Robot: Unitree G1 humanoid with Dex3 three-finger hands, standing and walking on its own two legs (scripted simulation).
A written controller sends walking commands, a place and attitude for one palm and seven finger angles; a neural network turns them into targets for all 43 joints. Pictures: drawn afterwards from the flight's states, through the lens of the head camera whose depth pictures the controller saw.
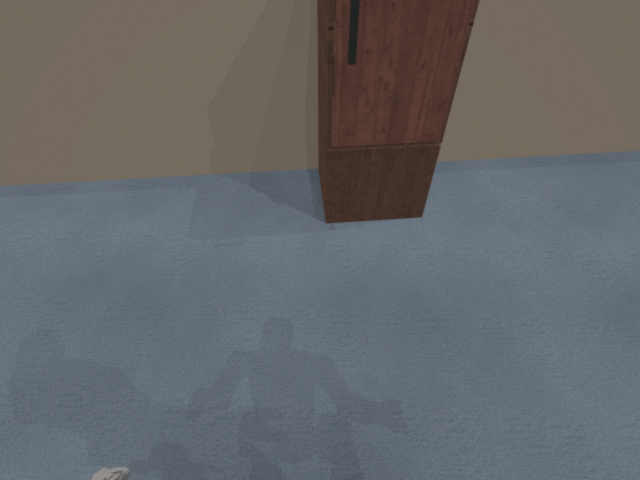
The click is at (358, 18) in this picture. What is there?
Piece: cupboard door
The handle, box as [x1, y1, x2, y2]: [348, 0, 359, 64]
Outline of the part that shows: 359,0 351,0 348,47 349,64 355,63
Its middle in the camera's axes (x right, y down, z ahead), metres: +0.09 -0.61 +1.12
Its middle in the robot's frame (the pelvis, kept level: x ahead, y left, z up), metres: +1.26 -0.03 +0.07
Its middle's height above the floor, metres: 0.84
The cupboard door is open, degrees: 0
